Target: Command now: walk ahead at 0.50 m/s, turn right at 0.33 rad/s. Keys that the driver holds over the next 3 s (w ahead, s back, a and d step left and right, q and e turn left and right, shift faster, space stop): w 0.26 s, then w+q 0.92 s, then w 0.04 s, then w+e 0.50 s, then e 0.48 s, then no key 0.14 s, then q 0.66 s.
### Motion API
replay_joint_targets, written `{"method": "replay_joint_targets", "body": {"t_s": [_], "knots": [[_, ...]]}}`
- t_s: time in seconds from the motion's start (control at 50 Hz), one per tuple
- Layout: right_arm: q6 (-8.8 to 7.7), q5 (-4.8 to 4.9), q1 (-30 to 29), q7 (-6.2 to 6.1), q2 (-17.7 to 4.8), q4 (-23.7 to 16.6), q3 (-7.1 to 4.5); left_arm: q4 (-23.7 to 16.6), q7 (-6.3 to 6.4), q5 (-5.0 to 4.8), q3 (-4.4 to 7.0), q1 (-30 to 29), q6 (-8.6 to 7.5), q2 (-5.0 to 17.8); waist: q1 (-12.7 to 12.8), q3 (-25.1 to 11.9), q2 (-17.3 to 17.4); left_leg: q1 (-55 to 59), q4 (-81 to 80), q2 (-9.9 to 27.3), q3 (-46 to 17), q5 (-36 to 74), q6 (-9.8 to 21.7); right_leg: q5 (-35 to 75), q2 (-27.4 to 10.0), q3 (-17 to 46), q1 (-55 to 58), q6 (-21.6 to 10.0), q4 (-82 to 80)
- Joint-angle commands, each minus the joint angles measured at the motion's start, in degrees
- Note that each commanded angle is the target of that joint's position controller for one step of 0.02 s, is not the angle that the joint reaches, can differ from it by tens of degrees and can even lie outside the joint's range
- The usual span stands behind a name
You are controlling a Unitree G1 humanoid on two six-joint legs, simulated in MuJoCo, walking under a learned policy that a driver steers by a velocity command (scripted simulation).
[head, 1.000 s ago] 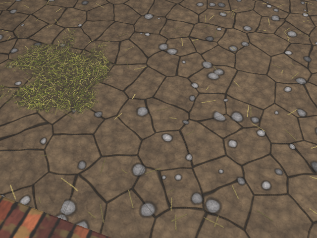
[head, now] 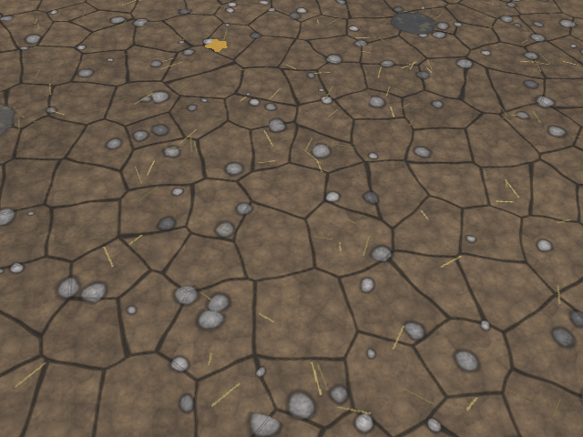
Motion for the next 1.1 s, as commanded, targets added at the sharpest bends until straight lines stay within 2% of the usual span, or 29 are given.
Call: {"method": "replay_joint_targets", "body": {"t_s": [0.02,0.06,0.16,0.22,0.28,0.32,0.36,0.38,0.4,0.42,0.44,0.46,0.48,0.52,0.58,0.66,0.72,0.8,0.86,0.88,0.9,0.92,0.94,0.96,0.98,1.0,1.02,1.04,1.1], "knots": [[0.10,-0.55,5.36,-0.29,-5.81,-0.88,-1.45,-6.47,-0.31,0.58,1.44,-4.71,-1.51,5.31,-2.75,0.26,7.56,16.86,-16.27,16.02,-21.62,-3.79,9.69,6.13,-6.89,1.18,-19.71,0.14,1.90],[-0.15,-0.02,5.76,-0.32,-5.29,0.12,-1.28,-6.01,-0.75,0.36,1.01,-3.75,-1.48,3.43,-1.72,-0.25,9.04,15.28,-17.83,14.47,-17.09,2.06,10.35,6.80,-7.49,-0.85,-17.61,0.41,-2.36],[0.33,0.90,7.72,-0.70,-9.28,2.42,-2.14,-7.77,-1.37,1.04,-0.56,-11.17,-2.10,0.67,-3.34,0.78,6.82,14.59,-20.63,14.46,-9.87,10.97,11.34,17.04,-8.80,-4.27,-16.91,1.75,-18.94],[0.93,1.47,9.86,-0.71,-10.30,3.91,-2.13,-8.52,-1.98,0.56,-0.77,-16.14,-2.55,0.61,-5.15,1.60,6.95,14.19,-20.32,13.34,-6.21,11.34,9.96,23.81,-7.36,-6.10,-12.61,1.92,-27.99],[1.70,2.00,12.92,-0.60,-10.72,5.66,-2.08,-10.03,-2.58,0.14,-0.53,-20.40,-2.92,1.35,-6.22,2.86,7.07,16.61,-18.80,15.06,-7.23,11.61,9.26,23.62,-6.23,-6.51,-10.69,1.01,-32.74],[2.43,2.22,13.28,-0.81,-11.47,6.36,-2.25,-10.49,-2.93,0.12,-0.02,-20.14,-3.41,2.46,-4.67,3.07,7.43,18.40,-16.36,16.23,-8.87,13.84,8.41,20.77,-5.38,-6.34,-7.92,-0.22,-35.98],[2.89,2.29,11.98,-1.12,-11.86,6.27,-2.22,-7.87,-2.50,0.65,1.67,-11.33,-3.70,5.31,0.83,-1.55,6.65,16.52,-6.97,13.70,-6.95,24.45,6.35,21.03,-3.38,-7.88,6.51,-2.26,-40.14],[2.64,1.61,11.40,-1.11,-9.68,5.56,-1.35,-5.98,-1.85,1.32,3.03,-2.63,-3.63,8.36,5.00,-7.94,5.10,10.05,4.74,10.60,-4.59,21.79,4.27,22.26,-7.52,-4.41,20.69,-4.46,-38.63],[1.78,0.46,14.38,-1.01,-3.79,3.47,0.50,-5.33,-1.08,2.68,4.34,5.53,-3.08,14.05,6.33,-17.76,-6.63,-9.65,26.67,3.46,0.10,0.61,0.08,20.08,-23.02,14.93,42.60,-10.78,-38.05],[0.98,1.62,16.62,-1.06,-3.94,3.73,0.72,-4.44,-1.24,2.22,3.84,7.29,-2.58,12.14,6.02,-22.59,-14.14,-18.83,38.40,0.78,-4.66,-23.10,-0.67,10.82,-28.79,31.63,44.33,-15.15,-45.55],[0.91,2.91,13.14,-1.01,-9.22,3.49,-0.96,-4.17,-1.32,1.61,2.65,4.55,-2.59,8.44,6.00,-13.86,-8.21,-23.24,43.22,3.87,-6.70,-20.12,-0.49,5.64,-26.54,26.15,37.43,-13.13,-47.42],[1.08,3.04,9.68,-0.98,-9.31,2.57,-1.13,-4.20,-1.36,1.25,1.91,0.99,-2.68,6.32,4.61,-8.00,-6.48,-23.76,42.65,6.17,-5.20,-15.29,-0.25,5.98,-24.16,18.45,30.26,-11.41,-48.95],[1.54,2.40,8.08,-1.11,-8.53,2.41,-1.21,-3.96,-1.63,1.37,1.32,-2.71,-2.95,4.53,2.77,-3.97,-4.35,-21.97,40.28,7.76,-4.60,-11.39,-0.54,8.90,-21.67,13.15,23.34,-10.50,-51.41],[3.12,2.00,9.62,-1.22,-6.56,3.06,-1.43,-3.32,-1.90,1.90,1.05,-6.99,-3.95,2.75,-0.59,-0.67,-5.64,-16.17,37.19,9.75,-5.13,-6.51,-1.14,15.08,-18.93,5.35,14.55,-9.41,-55.58],[4.51,1.90,8.57,-1.33,-4.46,2.44,-1.36,-1.48,-1.60,2.23,1.76,-7.88,-5.14,3.57,-1.94,1.12,-2.94,-16.58,34.63,9.84,-5.70,-1.45,-2.16,24.12,-18.86,-1.92,11.88,-9.94,-58.32],[4.35,1.60,3.03,-0.36,-3.38,0.44,-1.02,0.74,-0.70,2.21,2.44,-6.57,-4.92,5.37,-0.71,2.57,-1.17,-17.98,22.24,9.43,-4.84,9.64,-2.16,28.58,-17.75,-9.91,14.25,-8.96,-58.90],[4.14,1.45,-3.45,0.84,-2.51,-1.92,-0.41,2.19,-0.19,1.67,2.99,-4.32,-4.33,7.24,1.80,4.54,-0.02,-16.90,13.83,8.84,-1.49,13.63,-1.19,28.33,-18.47,-13.62,16.22,-8.24,-59.27],[4.33,1.54,-8.67,1.99,-3.34,-5.25,-0.48,4.33,-0.10,0.42,3.75,-1.59,-2.86,8.97,3.09,6.09,-0.02,-18.38,7.97,7.97,1.15,8.40,1.31,31.81,-20.60,-16.07,24.09,-6.84,-56.07],[4.73,1.39,-5.37,2.32,-5.77,-6.15,-1.82,4.56,0.25,-0.26,4.38,-2.43,-1.60,11.36,-0.23,1.83,-2.58,-9.52,7.05,3.04,6.14,-0.46,4.54,56.72,-20.50,-18.64,27.06,-4.89,-45.03],[4.88,1.54,1.35,2.11,-7.76,-4.71,-3.10,4.41,0.40,-0.49,4.40,-3.30,-1.06,11.73,-4.30,-1.97,-2.42,-0.53,5.23,0.21,7.72,-0.72,6.17,63.14,-19.15,-20.08,25.52,-3.74,-35.37],[5.17,1.72,11.11,1.29,-11.43,-2.06,-5.18,4.14,0.63,-0.36,3.81,-3.11,-0.99,10.58,-9.04,-7.10,-0.65,14.98,2.35,-1.74,6.40,2.33,8.42,58.93,-16.64,-21.26,17.98,-1.53,-21.80],[5.67,2.04,16.27,-0.04,-17.66,-0.94,-6.86,2.16,0.57,1.91,2.09,-0.82,-1.57,5.24,-8.25,-11.48,11.18,32.79,0.58,10.64,-14.78,2.12,14.07,24.96,-11.33,-21.35,-2.18,1.87,-1.31],[4.60,1.81,13.70,0.39,-19.84,-3.39,-6.40,-0.37,-0.07,1.89,0.35,0.63,-3.71,1.65,-4.29,-20.21,17.16,43.61,-10.07,21.52,-46.98,-8.41,24.39,-9.89,-0.54,-8.37,-18.63,3.80,13.33],[3.78,1.53,13.71,0.89,-14.29,-3.54,-4.88,-1.33,-0.83,-0.35,1.60,-6.34,-5.31,7.20,-8.01,-17.78,8.92,42.51,-13.64,20.70,-43.45,-9.97,21.01,-6.56,-3.92,-1.31,-24.82,2.56,14.96],[3.16,1.39,11.99,0.86,-12.02,-3.16,-4.22,-2.40,-1.09,-1.25,1.48,-9.10,-6.18,7.30,-6.97,-10.47,7.84,35.57,-13.46,18.68,-34.88,-6.90,18.73,-1.65,-6.16,-2.29,-26.46,1.18,11.65],[2.95,1.47,8.13,0.74,-10.54,-3.55,-3.74,-1.71,-0.58,-0.04,1.39,-9.14,-6.50,6.55,-4.12,-6.22,3.04,27.00,-13.30,15.94,-28.49,-1.37,16.52,2.61,-8.69,-2.35,-23.41,0.96,6.35],[2.90,1.15,4.96,0.50,-8.50,-4.36,-3.10,-1.17,-0.23,1.29,1.90,-8.70,-6.17,7.26,-2.05,-4.07,3.55,20.49,-13.96,13.96,-23.92,4.84,15.42,5.21,-10.15,-2.28,-19.37,1.28,1.81],[2.90,0.54,3.38,0.22,-7.90,-5.34,-2.77,-0.96,-0.39,1.61,2.13,-7.66,-5.46,7.37,-0.50,-3.47,4.80,16.30,-15.23,12.80,-22.12,8.28,15.31,7.01,-10.74,-2.05,-15.96,1.69,0.19],[2.51,0.78,4.00,-0.65,-9.17,-5.15,-3.16,-1.27,-0.35,2.29,1.74,-7.99,-3.89,5.29,0.29,-2.44,4.27,10.41,-17.03,11.04,-17.68,15.66,15.99,10.94,-9.83,-3.58,-13.87,4.19,-6.52]]}}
